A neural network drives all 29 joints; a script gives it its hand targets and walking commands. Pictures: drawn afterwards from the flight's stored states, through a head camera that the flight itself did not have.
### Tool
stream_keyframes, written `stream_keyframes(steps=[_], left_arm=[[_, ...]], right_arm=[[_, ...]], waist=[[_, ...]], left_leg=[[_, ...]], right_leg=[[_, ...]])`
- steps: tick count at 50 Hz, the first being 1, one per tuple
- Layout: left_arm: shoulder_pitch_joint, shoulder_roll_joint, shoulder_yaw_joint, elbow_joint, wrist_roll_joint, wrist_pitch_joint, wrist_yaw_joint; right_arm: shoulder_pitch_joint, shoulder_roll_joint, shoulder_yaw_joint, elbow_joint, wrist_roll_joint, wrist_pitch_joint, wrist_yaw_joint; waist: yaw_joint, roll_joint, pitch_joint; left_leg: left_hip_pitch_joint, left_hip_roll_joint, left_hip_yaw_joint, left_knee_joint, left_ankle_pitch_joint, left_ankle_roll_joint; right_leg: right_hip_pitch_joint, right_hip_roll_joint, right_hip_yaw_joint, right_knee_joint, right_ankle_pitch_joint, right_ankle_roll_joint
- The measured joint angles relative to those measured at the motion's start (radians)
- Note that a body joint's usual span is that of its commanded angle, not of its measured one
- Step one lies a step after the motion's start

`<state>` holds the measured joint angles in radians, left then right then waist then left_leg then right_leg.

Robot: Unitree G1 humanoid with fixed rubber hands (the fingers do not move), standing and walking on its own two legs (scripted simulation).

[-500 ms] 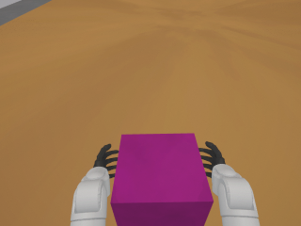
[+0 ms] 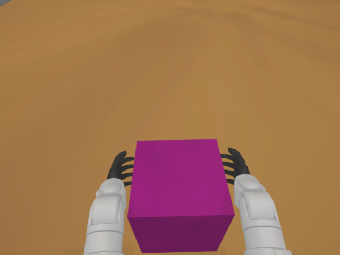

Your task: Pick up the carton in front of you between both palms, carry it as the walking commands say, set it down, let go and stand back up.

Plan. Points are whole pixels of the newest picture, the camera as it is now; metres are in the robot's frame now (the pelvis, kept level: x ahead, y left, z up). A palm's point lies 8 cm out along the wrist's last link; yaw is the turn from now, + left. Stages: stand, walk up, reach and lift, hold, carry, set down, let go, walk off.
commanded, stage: carry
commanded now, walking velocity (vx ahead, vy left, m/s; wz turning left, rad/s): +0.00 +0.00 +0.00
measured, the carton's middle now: (178, 197) +0.28 +0.00 -0.06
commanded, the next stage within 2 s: none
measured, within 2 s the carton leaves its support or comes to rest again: neither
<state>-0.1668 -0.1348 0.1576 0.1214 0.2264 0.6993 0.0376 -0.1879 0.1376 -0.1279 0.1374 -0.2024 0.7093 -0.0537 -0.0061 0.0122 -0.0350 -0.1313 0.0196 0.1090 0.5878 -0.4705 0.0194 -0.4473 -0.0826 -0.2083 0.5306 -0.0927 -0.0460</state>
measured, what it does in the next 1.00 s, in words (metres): stands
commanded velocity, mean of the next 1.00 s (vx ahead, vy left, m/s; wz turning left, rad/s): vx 0.00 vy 0.00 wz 0.00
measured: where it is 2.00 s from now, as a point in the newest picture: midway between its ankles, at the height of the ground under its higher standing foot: outside the picture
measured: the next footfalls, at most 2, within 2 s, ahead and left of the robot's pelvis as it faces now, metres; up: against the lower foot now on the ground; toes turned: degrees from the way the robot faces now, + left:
none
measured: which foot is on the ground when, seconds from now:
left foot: down 0.00-1.00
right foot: down 0.00-1.00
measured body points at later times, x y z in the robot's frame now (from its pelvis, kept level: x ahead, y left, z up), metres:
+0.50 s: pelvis +0.00 +0.01 +0.00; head -0.01 +0.02 +0.45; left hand +0.30 +0.17 +0.02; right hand +0.30 -0.14 +0.03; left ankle -0.10 +0.09 -0.72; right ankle +0.12 -0.11 -0.72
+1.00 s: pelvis +0.00 +0.02 +0.00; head -0.01 +0.02 +0.45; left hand +0.29 +0.18 +0.02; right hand +0.30 -0.12 +0.03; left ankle -0.10 +0.09 -0.72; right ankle +0.12 -0.11 -0.72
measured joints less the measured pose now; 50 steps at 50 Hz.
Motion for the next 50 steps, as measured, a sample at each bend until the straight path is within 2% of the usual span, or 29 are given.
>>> stream_keyframes(steps=[13, 50], left_arm=[[-0.012, -0.001, 0.001, 0.004, 0.007, 0.033, 0.002], [-0.013, -0.002, 0.003, 0.008, 0.017, 0.038, 0.002]], right_arm=[[-0.017, 0.003, -0.011, 0.012, -0.020, 0.024, 0.012], [-0.021, 0.004, -0.007, 0.016, -0.015, 0.025, 0.004]], waist=[[0.013, -0.008, -0.018], [0.006, -0.011, -0.009]], left_leg=[[0.002, -0.003, -0.001, 0.007, -0.007, 0.004], [-0.001, -0.015, 0.012, 0.027, -0.016, 0.025]], right_leg=[[-0.002, -0.005, 0.003, 0.014, -0.010, 0.006], [0.001, -0.020, 0.017, 0.015, 0.002, 0.028]])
